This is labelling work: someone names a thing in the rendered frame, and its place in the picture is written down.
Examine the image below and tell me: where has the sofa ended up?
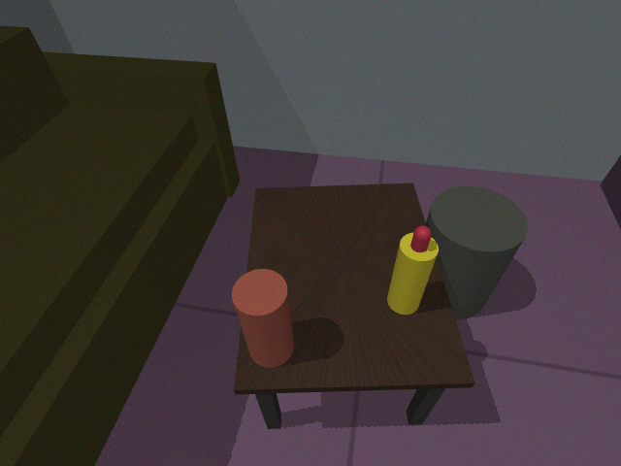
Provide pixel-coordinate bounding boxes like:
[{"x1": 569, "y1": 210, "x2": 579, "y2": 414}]
[{"x1": 0, "y1": 26, "x2": 240, "y2": 466}]

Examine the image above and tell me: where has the coffee table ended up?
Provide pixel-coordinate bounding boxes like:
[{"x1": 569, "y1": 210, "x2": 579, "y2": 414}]
[{"x1": 234, "y1": 183, "x2": 475, "y2": 429}]

